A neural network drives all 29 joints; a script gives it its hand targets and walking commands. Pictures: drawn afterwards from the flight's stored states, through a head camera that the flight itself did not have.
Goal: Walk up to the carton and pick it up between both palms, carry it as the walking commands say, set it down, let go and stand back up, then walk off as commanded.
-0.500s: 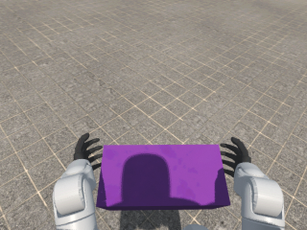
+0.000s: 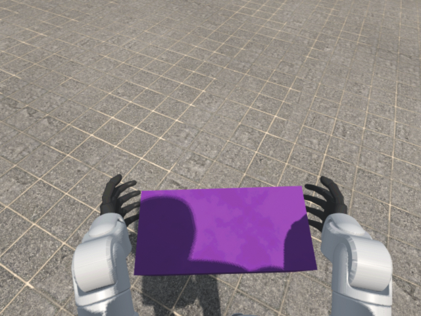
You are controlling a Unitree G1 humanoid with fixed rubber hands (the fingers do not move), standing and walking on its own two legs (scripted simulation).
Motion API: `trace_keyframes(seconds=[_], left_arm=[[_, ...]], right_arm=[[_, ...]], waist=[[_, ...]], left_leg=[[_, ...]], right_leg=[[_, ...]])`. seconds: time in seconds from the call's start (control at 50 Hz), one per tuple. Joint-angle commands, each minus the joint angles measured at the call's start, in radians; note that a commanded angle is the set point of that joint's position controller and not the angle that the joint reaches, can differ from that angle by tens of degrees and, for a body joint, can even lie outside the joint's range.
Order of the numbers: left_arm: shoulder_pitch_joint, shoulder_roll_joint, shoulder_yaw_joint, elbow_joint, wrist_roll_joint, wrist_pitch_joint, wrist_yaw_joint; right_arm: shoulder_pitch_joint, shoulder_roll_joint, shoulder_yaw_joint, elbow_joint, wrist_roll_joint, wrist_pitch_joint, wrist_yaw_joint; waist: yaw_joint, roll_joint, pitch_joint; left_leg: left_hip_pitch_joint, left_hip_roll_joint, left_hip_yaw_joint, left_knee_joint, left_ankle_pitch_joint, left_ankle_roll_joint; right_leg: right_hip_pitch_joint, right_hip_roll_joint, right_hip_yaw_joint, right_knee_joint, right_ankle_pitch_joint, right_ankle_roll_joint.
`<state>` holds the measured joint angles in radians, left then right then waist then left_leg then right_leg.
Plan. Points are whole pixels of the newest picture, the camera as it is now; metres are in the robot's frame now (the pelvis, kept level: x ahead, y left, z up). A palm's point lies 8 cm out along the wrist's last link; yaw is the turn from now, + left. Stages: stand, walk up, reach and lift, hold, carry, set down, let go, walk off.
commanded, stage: carry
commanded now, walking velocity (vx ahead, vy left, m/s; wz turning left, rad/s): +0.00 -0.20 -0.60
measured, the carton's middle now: (222, 234) +0.28 -0.01 -0.01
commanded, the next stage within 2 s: none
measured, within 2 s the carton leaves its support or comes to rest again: neither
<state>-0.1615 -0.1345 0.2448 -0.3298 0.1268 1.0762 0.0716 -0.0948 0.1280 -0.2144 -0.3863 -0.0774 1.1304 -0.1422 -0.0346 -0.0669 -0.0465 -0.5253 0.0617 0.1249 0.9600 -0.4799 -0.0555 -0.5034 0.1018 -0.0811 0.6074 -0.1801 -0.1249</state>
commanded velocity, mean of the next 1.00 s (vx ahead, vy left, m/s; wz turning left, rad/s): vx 0.00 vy -0.13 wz -0.40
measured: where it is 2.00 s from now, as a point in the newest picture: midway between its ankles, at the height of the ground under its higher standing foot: outside the picture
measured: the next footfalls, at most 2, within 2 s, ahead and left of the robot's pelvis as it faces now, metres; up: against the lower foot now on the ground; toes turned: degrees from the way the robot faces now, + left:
left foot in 0.06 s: +0.04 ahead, +0.07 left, +0.00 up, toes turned +6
right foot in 0.44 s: -0.01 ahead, -0.32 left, +0.00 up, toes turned -24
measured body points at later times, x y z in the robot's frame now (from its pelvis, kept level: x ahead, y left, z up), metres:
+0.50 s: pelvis -0.05 -0.17 -0.01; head -0.05 -0.18 +0.44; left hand +0.27 -0.08 +0.07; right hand +0.15 -0.43 +0.05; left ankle -0.02 +0.03 -0.69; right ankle -0.05 -0.31 -0.72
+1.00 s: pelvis -0.13 -0.26 +0.02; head -0.14 -0.23 +0.47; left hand +0.20 -0.22 +0.10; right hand +0.01 -0.54 +0.11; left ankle -0.07 -0.16 -0.72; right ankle -0.18 -0.42 -0.66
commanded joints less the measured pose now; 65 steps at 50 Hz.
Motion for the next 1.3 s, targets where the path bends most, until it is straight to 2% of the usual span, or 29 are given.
trace_keyframes(seconds=[0.0, 0.02, 0.04, 0.06, 0.1, 0.14, 0.2, 0.32, 0.36, 0.4, 0.42, 0.44, 0.48, 0.54, 0.66, 0.74, 0.76, 0.78, 0.82, 0.84, 0.88, 0.92, 1.02, 1.06, 1.1, 1.12, 1.14, 1.2, 1.28], left_arm=[[-0.352, -0.835, -0.86, -0.049, -0.394, 0.069, -0.278], [-0.361, -0.829, -0.871, -0.039, -0.391, 0.078, -0.275], [-0.379, -0.823, -0.885, -0.053, -0.399, 0.086, -0.274], [-0.441, -0.821, -0.877, -0.086, -0.416, 0.096, -0.276], [-0.508, -0.821, -0.869, -0.052, -0.427, 0.101, -0.297], [-0.458, -0.844, -0.86, -0.005, -0.436, 0.101, -0.304], [-0.424, -0.861, -0.834, 0.06, -0.438, 0.103, -0.308], [-0.492, -0.824, -0.872, -0.014, -0.455, 0.116, -0.293], [-0.474, -0.83, -0.879, -0.014, -0.454, 0.121, -0.296], [-0.422, -0.868, -0.875, 0.011, -0.456, 0.125, -0.311], [-0.377, -0.867, -0.858, 0.033, -0.451, 0.129, -0.319], [-0.373, -0.852, -0.833, 0.036, -0.453, 0.123, -0.325], [-0.359, -0.849, -0.812, 0.026, -0.437, 0.105, -0.324], [-0.374, -0.889, -0.777, 0.03, -0.44, 0.075, -0.324], [-0.385, -0.849, -0.826, -0.069, -0.417, 0.047, -0.291], [-0.337, -0.816, -0.862, -0.037, -0.384, 0.072, -0.275], [-0.35, -0.814, -0.869, -0.024, -0.379, 0.08, -0.271], [-0.377, -0.819, -0.87, -0.042, -0.391, 0.088, -0.274], [-0.522, -0.803, -0.853, -0.071, -0.414, 0.1, -0.293], [-0.52, -0.824, -0.861, -0.026, -0.42, 0.098, -0.3], [-0.432, -0.85, -0.837, 0.048, -0.424, 0.098, -0.309], [-0.411, -0.855, -0.823, 0.092, -0.432, 0.1, -0.314], [-0.445, -0.819, -0.836, 0.06, -0.445, 0.111, -0.312], [-0.458, -0.817, -0.842, 0.035, -0.448, 0.113, -0.312], [-0.446, -0.816, -0.843, 0.012, -0.447, 0.109, -0.317], [-0.444, -0.843, -0.849, 0.011, -0.45, 0.11, -0.32], [-0.448, -0.857, -0.857, -0.007, -0.439, 0.099, -0.32], [-0.454, -0.889, -0.829, -0.006, -0.439, 0.09, -0.317], [-0.411, -0.848, -0.786, 0.023, -0.406, 0.083, -0.306]], right_arm=[[-0.473, 0.773, 0.756, -0.012, 0.393, 0.007, 0.397], [-0.45, 0.759, 0.747, -0.002, 0.382, 0.007, 0.403], [-0.425, 0.753, 0.743, -0.002, 0.376, 0.008, 0.407], [-0.461, 0.771, 0.758, -0.029, 0.385, 0.01, 0.408], [-0.495, 0.777, 0.753, 0.02, 0.357, 0.018, 0.406], [-0.557, 0.746, 0.75, -0.025, 0.382, 0.019, 0.402], [-0.647, 0.724, 0.759, -0.089, 0.386, 0.02, 0.39], [-0.478, 0.714, 0.709, 0.022, 0.349, 0.033, 0.384], [-0.475, 0.718, 0.715, 0.008, 0.343, 0.032, 0.381], [-0.5, 0.739, 0.743, -0.04, 0.339, 0.03, 0.372], [-0.53, 0.735, 0.77, -0.072, 0.339, 0.032, 0.369], [-0.585, 0.748, 0.807, -0.1, 0.358, 0.032, 0.373], [-0.682, 0.787, 0.83, -0.143, 0.4, 0.03, 0.375], [-0.701, 0.822, 0.858, -0.135, 0.439, 0.004, 0.373], [-0.593, 0.8, 0.789, -0.097, 0.438, -0.011, 0.384], [-0.477, 0.765, 0.745, 0.01, 0.393, 0.006, 0.411], [-0.455, 0.752, 0.74, 0.02, 0.379, 0.01, 0.416], [-0.457, 0.753, 0.74, 0.005, 0.383, 0.011, 0.422], [-0.55, 0.783, 0.749, 0.019, 0.378, 0.017, 0.422], [-0.589, 0.777, 0.749, -0.002, 0.384, 0.018, 0.417], [-0.623, 0.746, 0.752, -0.036, 0.392, 0.025, 0.41], [-0.668, 0.735, 0.759, -0.064, 0.388, 0.029, 0.397], [-0.55, 0.72, 0.727, -0.003, 0.359, 0.041, 0.383], [-0.504, 0.747, 0.721, 0.042, 0.343, 0.046, 0.383], [-0.535, 0.76, 0.75, 0.005, 0.357, 0.039, 0.381], [-0.559, 0.765, 0.761, 0.001, 0.366, 0.035, 0.386], [-0.643, 0.783, 0.784, -0.084, 0.396, 0.028, 0.389], [-0.746, 0.822, 0.823, -0.125, 0.444, 0.015, 0.392], [-0.683, 0.796, 0.806, -0.073, 0.441, 0.027, 0.388]], waist=[[0.036, 0.036, -0.371], [0.007, 0.098, -0.373], [-0.008, 0.435, -0.353], [0.009, 0.508, -0.256], [0.012, 0.194, -0.137], [0.025, 0.087, -0.126], [0.036, 0.16, -0.138], [0.029, 0.44, -0.242], [0.036, 0.456, -0.284], [0.067, 0.202, -0.34], [0.061, -0.124, -0.314], [0.046, -0.329, -0.303], [0.051, -0.351, -0.346], [0.044, -0.268, -0.414], [0.05, -0.018, -0.425], [0.035, 0.11, -0.375], [0.016, 0.271, -0.36], [0.008, 0.531, -0.308], [0.014, 0.344, -0.148], [0.016, 0.161, -0.088], [0.031, 0.07, -0.088], [0.036, 0.106, -0.128], [0.034, 0.277, -0.237], [0.042, 0.215, -0.327], [0.049, -0.1, -0.406], [0.041, -0.102, -0.398], [0.048, -0.163, -0.399], [0.043, -0.103, -0.335], [0.03, -0.087, -0.4]], left_leg=[[0.358, -0.027, -0.011, -0.359, 0.005, 0.067], [0.585, 0.039, -0.05, -0.601, 0.063, 0.104], [0.644, 0.403, -0.408, -0.726, 0.054, 0.2], [0.57, 0.632, -0.515, -0.686, 0.391, 0.278], [0.355, 0.52, -0.311, -0.661, 0.465, 0.257], [0.334, 0.397, -0.151, -0.613, 0.504, 0.144], [0.361, 0.325, 0.03, -0.521, 0.612, 0.097], [0.345, 0.347, 0.094, -0.446, 0.574, 0.042], [0.38, 0.348, 0.104, -0.367, 0.567, 0.015], [0.261, 0.255, 0.118, -0.12, 0.356, -0.036], [0.024, 0.142, 0.105, 0.058, -0.166, -0.054], [-0.134, 0.086, 0.03, 0.227, -0.335, -0.072], [-0.137, 0.088, -0.025, 0.275, -0.278, -0.067], [-0.11, 0.092, -0.05, 0.199, -0.104, -0.045], [0.081, 0.017, -0.029, -0.051, 0.024, 0.014], [0.403, -0.013, -0.024, -0.476, 0.061, 0.073], [0.53, 0.158, -0.22, -0.674, 0.063, 0.116], [0.57, 0.482, -0.494, -0.699, 0.194, 0.215], [0.304, 0.505, -0.417, -0.683, 0.286, 0.287], [0.217, 0.403, -0.316, -0.696, 0.318, 0.23], [0.186, 0.296, -0.145, -0.661, 0.307, 0.133], [0.218, 0.247, -0.041, -0.585, 0.317, 0.118], [0.303, 0.225, -0.048, -0.469, 0.429, 0.111], [0.312, 0.175, -0.005, -0.334, 0.435, 0.051], [0.048, 0.058, 0.01, -0.158, -0.007, -0.021], [0.04, 0.04, -0.032, -0.101, -0.137, -0.009], [0.088, 0.036, -0.053, -0.163, -0.137, -0.016], [0.134, 0.013, -0.045, -0.236, 0.051, 0.002], [0.288, 0.027, -0.057, -0.487, 0.259, 0.036]], right_leg=[[0.091, -0.255, 0.324, -0.257, 0.131, 0.036], [-0.069, -0.182, 0.24, -0.204, 0.053, 0.13], [-0.201, -0.063, 0.112, 0.173, -0.197, 0.154], [-0.353, -0.076, 0.064, 0.485, -0.32, 0.157], [-0.279, -0.177, 0.144, 0.662, -0.228, 0.139], [-0.242, -0.154, 0.088, 0.669, -0.132, 0.145], [-0.21, -0.125, 0.017, 0.533, -0.113, 0.151], [0.018, -0.152, -0.098, 0.218, -0.135, 0.164], [0.079, -0.145, -0.117, 0.06, -0.096, 0.159], [0.301, -0.16, -0.024, -0.199, 0.084, 0.134], [0.417, -0.306, 0.209, -0.191, 0.467, 0.094], [0.439, -0.408, 0.386, -0.124, 0.8, 0.039], [0.435, -0.358, 0.274, -0.049, 0.901, -0.036], [0.473, -0.29, 0.199, -0.032, 0.763, -0.003], [0.324, -0.329, 0.349, -0.174, 0.325, -0.073], [0.121, -0.294, 0.334, -0.235, 0.1, 0.022], [-0.015, -0.216, 0.25, -0.092, -0.017, 0.084], [-0.195, -0.066, 0.078, 0.232, -0.273, 0.124], [-0.189, -0.167, 0.146, 0.523, -0.268, 0.115], [-0.139, -0.136, 0.116, 0.533, -0.198, 0.118], [-0.066, -0.126, 0.057, 0.443, -0.144, 0.12], [-0.013, -0.094, 0.014, 0.313, -0.134, 0.117], [0.131, -0.073, -0.083, -0.023, -0.121, 0.143], [0.292, -0.143, 0.003, -0.196, 0.064, 0.13], [0.531, -0.427, 0.331, -0.175, 0.685, 0.064], [0.506, -0.467, 0.348, -0.158, 0.801, 0.036], [0.467, -0.437, 0.285, -0.115, 0.77, -0.008], [0.393, -0.356, 0.193, -0.147, 0.664, 0.056], [0.385, -0.308, 0.135, -0.138, 0.38, 0.055]])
